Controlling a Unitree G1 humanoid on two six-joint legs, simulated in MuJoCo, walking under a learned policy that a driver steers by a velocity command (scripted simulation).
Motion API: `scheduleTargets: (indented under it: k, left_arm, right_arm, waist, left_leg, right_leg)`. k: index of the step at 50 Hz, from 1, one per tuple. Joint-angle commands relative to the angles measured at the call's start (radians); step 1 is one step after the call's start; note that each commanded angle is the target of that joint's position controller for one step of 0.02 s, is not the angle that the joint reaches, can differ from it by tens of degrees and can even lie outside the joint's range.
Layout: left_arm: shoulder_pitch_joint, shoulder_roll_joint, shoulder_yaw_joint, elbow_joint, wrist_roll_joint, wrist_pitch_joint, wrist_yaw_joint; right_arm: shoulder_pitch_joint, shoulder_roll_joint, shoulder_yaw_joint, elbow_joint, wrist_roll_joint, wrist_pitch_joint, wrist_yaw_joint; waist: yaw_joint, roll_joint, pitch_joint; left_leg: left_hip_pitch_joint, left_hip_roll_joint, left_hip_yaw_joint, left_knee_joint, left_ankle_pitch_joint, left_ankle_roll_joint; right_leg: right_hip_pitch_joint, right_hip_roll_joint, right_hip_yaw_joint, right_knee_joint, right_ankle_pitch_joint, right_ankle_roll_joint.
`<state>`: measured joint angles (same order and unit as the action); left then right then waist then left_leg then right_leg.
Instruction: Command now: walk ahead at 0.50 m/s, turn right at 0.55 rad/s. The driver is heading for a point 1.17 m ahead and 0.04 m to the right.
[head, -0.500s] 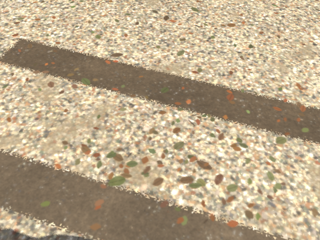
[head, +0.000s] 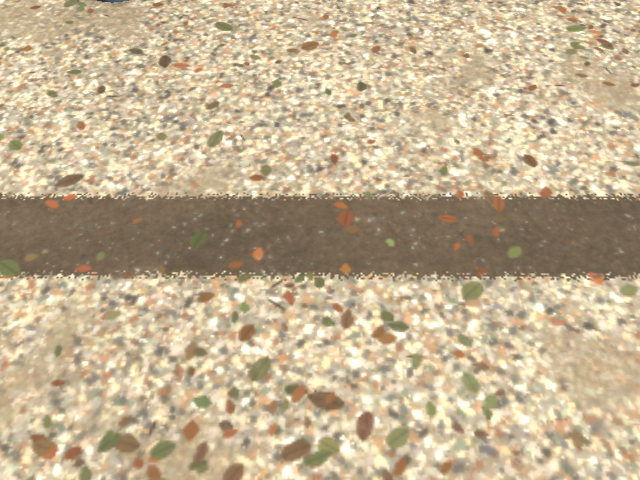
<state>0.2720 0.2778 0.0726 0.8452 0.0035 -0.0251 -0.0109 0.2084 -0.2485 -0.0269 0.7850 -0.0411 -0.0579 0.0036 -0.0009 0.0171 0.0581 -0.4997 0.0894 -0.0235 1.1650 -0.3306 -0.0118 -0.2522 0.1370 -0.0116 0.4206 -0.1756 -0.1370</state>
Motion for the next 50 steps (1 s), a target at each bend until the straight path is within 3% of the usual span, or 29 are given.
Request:
scheduleTargets:
  k: [1, 6, 11, 14, 15, 16, 17, 18, 19, 20, 21, 23, 25, 27, 30, 33, 36, 39, 40, 41, 42, 43, 44, 45, 46, 48, 50]
  left_arm:
    - [0.033, 0.137, 0.031, -0.050, -0.004, -0.030, 0.002]
    - [0.122, 0.146, 0.036, -0.038, -0.004, -0.027, 0.002]
    - [0.186, 0.162, 0.041, -0.035, 0.010, -0.023, 0.011]
    - [0.131, 0.185, 0.046, -0.058, 0.016, -0.024, 0.021]
    - [0.104, 0.192, 0.046, -0.064, 0.017, -0.028, 0.019]
    - [0.098, 0.180, 0.041, -0.060, 0.011, -0.034, 0.014]
    - [0.112, 0.122, 0.023, -0.073, 0.002, -0.044, 0.005]
    - [0.214, 0.039, 0.005, -0.101, -0.023, -0.045, 0.005]
    - [0.241, 0.101, 0.008, -0.074, 0.010, -0.037, 0.011]
    - [0.190, 0.114, 0.010, -0.058, 0.021, -0.030, 0.008]
    - [0.121, 0.103, 0.005, -0.067, 0.025, -0.029, -0.001]
    - [0.080, 0.088, 0.001, -0.079, 0.037, -0.018, -0.015]
    - [0.084, 0.077, -0.003, -0.074, 0.040, -0.006, -0.022]
    - [0.037, 0.069, -0.009, -0.088, 0.040, -0.002, -0.027]
    - [-0.093, 0.051, -0.025, -0.127, 0.041, -0.004, -0.036]
    - [-0.211, 0.020, -0.047, -0.156, 0.034, -0.011, -0.043]
    - [-0.265, 0.032, -0.050, -0.170, 0.027, -0.015, -0.037]
    - [-0.244, 0.052, -0.043, -0.169, 0.031, -0.022, -0.025]
    - [-0.172, 0.057, -0.037, -0.144, 0.036, -0.028, -0.019]
    - [-0.036, 0.082, -0.023, -0.092, 0.047, -0.038, -0.010]
    - [0.145, 0.149, -0.002, -0.056, 0.066, -0.047, 0.003]
    - [0.205, 0.261, 0.026, -0.045, 0.064, -0.040, 0.013]
    - [0.167, 0.208, 0.021, -0.045, 0.020, -0.028, 0.012]
    - [0.077, 0.151, 0.004, -0.053, 0.014, -0.029, 0.009]
    - [0.027, 0.100, -0.009, -0.053, 0.017, -0.036, 0.004]
    - [-0.006, 0.056, -0.021, -0.038, 0.013, -0.050, 0.006]
    - [0.020, 0.060, -0.018, -0.019, 0.014, -0.068, 0.008]
  right_arm:
    - [0.072, -0.079, -0.019, -0.044, -0.010, 0.026, 0.007]
    - [-0.138, -0.079, -0.014, -0.113, -0.001, 0.026, 0.012]
    - [-0.265, -0.090, -0.006, -0.163, 0.011, 0.009, 0.018]
    - [-0.190, -0.124, -0.015, -0.155, 0.017, -0.004, 0.013]
    - [-0.103, -0.141, -0.023, -0.128, 0.016, -0.009, 0.007]
    - [0.020, -0.161, -0.034, -0.089, 0.010, -0.021, -0.004]
    - [0.163, -0.222, -0.050, -0.074, -0.010, -0.032, -0.019]
    - [0.210, -0.319, -0.072, -0.075, -0.027, -0.023, -0.025]
    - [0.167, -0.270, -0.069, -0.066, -0.004, -0.010, -0.017]
    - [0.099, -0.180, -0.050, -0.079, 0.005, -0.007, -0.010]
    - [0.060, -0.128, -0.038, -0.074, 0.008, -0.010, -0.004]
    - [0.058, -0.104, -0.028, -0.046, 0.009, -0.021, -0.005]
    - [0.101, -0.113, -0.031, -0.015, 0.019, -0.040, 0.003]
    - [0.125, -0.125, -0.035, 0.007, 0.028, -0.051, 0.007]
    - [0.149, -0.121, -0.035, 0.034, 0.030, -0.046, 0.008]
    - [0.187, -0.127, -0.037, 0.062, 0.032, -0.041, 0.012]
    - [0.236, -0.151, -0.044, 0.091, 0.030, -0.035, 0.013]
    - [0.239, -0.167, -0.048, 0.111, 0.027, -0.024, 0.008]
    - [0.231, -0.170, -0.048, 0.117, 0.031, -0.019, 0.005]
    - [0.240, -0.152, -0.042, 0.123, 0.033, -0.016, 0.005]
    - [0.220, -0.117, -0.028, 0.092, 0.035, -0.017, 0.004]
    - [0.309, -0.013, -0.006, 0.055, 0.053, -0.018, 0.007]
    - [0.248, -0.137, -0.038, 0.073, 0.022, -0.008, -0.004]
    - [0.186, -0.134, -0.042, 0.056, 0.023, -0.010, 0.003]
    - [0.158, -0.109, -0.035, 0.055, 0.028, -0.014, 0.009]
    - [0.176, -0.085, -0.032, 0.074, 0.012, 0.006, 0.017]
    - [0.182, -0.065, -0.030, 0.087, 0.011, 0.025, 0.028]
  waist:
    - [-0.030, -0.033, -0.065]
    - [0.047, -0.073, -0.021]
    - [0.096, -0.083, -0.025]
    - [0.040, -0.102, -0.036]
    - [0.000, -0.101, -0.065]
    - [-0.060, -0.053, -0.123]
    - [-0.115, 0.044, -0.246]
    - [-0.070, 0.265, -0.342]
    - [-0.033, 0.216, -0.295]
    - [-0.021, 0.076, -0.161]
    - [-0.021, 0.013, -0.089]
    - [-0.001, 0.084, -0.049]
    - [0.007, 0.097, -0.067]
    - [0.011, 0.088, -0.059]
    - [-0.006, 0.081, -0.021]
    - [-0.036, 0.083, -0.005]
    - [-0.051, 0.084, -0.003]
    - [-0.026, 0.079, -0.004]
    - [0.013, 0.062, -0.033]
    - [0.064, 0.016, -0.108]
    - [0.141, -0.073, -0.230]
    - [0.105, -0.315, -0.327]
    - [0.110, -0.167, -0.266]
    - [0.068, -0.118, -0.136]
    - [0.043, -0.089, -0.084]
    - [-0.009, -0.111, -0.046]
    - [-0.019, -0.094, -0.051]
  left_leg:
    - [-0.066, 0.016, 0.013, -0.089, 0.053, -0.033]
    - [-0.151, 0.003, 0.016, -0.344, 0.249, -0.055]
    - [-0.135, -0.048, 0.010, -0.512, 0.283, -0.038]
    - [0.045, -0.077, -0.008, -0.617, 0.207, -0.005]
    - [0.168, -0.101, 0.009, -0.642, 0.175, 0.013]
    - [0.336, -0.102, 0.017, -0.707, 0.192, 0.039]
    - [0.543, 0.064, -0.151, -0.749, 0.039, 0.091]
    - [0.761, 0.314, -0.607, -0.852, -0.097, 0.199]
    - [0.692, 0.334, -0.778, -0.905, -0.191, 0.241]
    - [0.567, 0.293, -0.635, -0.915, -0.207, 0.230]
    - [0.472, 0.235, -0.489, -0.927, -0.104, 0.211]
    - [0.390, 0.150, -0.304, -0.952, 0.116, 0.174]
    - [0.387, 0.133, -0.232, -0.953, 0.304, 0.183]
    - [0.400, 0.134, -0.186, -0.978, 0.353, 0.201]
    - [0.397, 0.117, -0.121, -1.028, 0.334, 0.206]
    - [0.375, 0.088, -0.054, -1.032, 0.378, 0.191]
    - [0.406, 0.113, -0.047, -0.998, 0.439, 0.180]
    - [0.457, 0.146, -0.052, -0.921, 0.552, 0.166]
    - [0.458, 0.131, -0.027, -0.827, 0.663, 0.152]
    - [0.418, 0.083, 0.019, -0.649, 0.712, 0.133]
    - [0.263, 0.035, 0.062, -0.382, 0.495, 0.107]
    - [-0.074, -0.135, 0.119, -0.043, -0.131, 0.066]
    - [-0.171, -0.106, 0.001, 0.052, -0.179, 0.079]
    - [-0.192, -0.056, -0.019, 0.047, -0.091, 0.090]
    - [-0.155, -0.026, -0.018, -0.004, -0.026, 0.088]
    - [-0.063, 0.004, -0.006, -0.078, 0.020, 0.068]
    - [-0.044, -0.010, -0.005, -0.084, 0.052, 0.056]
  right_leg:
    - [0.058, -0.252, 0.274, -0.203, 0.329, -0.157]
    - [0.108, -0.224, 0.298, -0.213, 0.241, -0.111]
    - [0.213, -0.247, 0.351, -0.133, 0.344, -0.095]
    - [0.183, -0.263, 0.397, -0.064, 0.387, -0.049]
    - [0.158, -0.254, 0.390, -0.002, 0.458, -0.030]
    - [0.128, -0.201, 0.345, 0.152, 0.494, -0.006]
    - [0.037, -0.135, 0.268, 0.405, 0.342, 0.022]
    - [-0.250, 0.027, 0.147, 0.679, -0.249, 0.061]
    - [-0.360, -0.026, 0.152, 0.794, -0.342, 0.051]
    - [-0.368, -0.074, 0.161, 0.817, -0.251, 0.052]
    - [-0.353, -0.102, 0.149, 0.775, -0.190, 0.058]
    - [-0.312, -0.136, 0.133, 0.695, -0.158, 0.073]
    - [-0.291, -0.127, 0.120, 0.674, -0.145, 0.085]
    - [-0.335, -0.137, 0.107, 0.633, -0.110, 0.097]
    - [-0.386, -0.181, 0.052, 0.490, -0.010, 0.120]
    - [-0.316, -0.192, -0.012, 0.305, 0.078, 0.127]
    - [-0.248, -0.176, -0.044, 0.205, 0.078, 0.109]
    - [-0.170, -0.152, -0.057, 0.136, 0.011, 0.069]
    - [-0.067, -0.126, -0.069, 0.081, 0.012, 0.052]
    - [0.116, -0.112, -0.063, 0.035, 0.012, 0.027]
    - [0.349, -0.291, 0.135, 0.003, -0.102, -0.026]
    - [0.579, -0.565, 0.596, -0.110, -0.183, -0.147]
    - [0.498, -0.542, 0.652, -0.157, -0.212, -0.152]
    - [0.385, -0.491, 0.498, -0.162, -0.161, -0.129]
    - [0.281, -0.443, 0.396, -0.192, -0.049, -0.105]
    - [0.163, -0.365, 0.256, -0.237, 0.075, -0.058]
    - [0.145, -0.358, 0.188, -0.265, 0.165, -0.059]
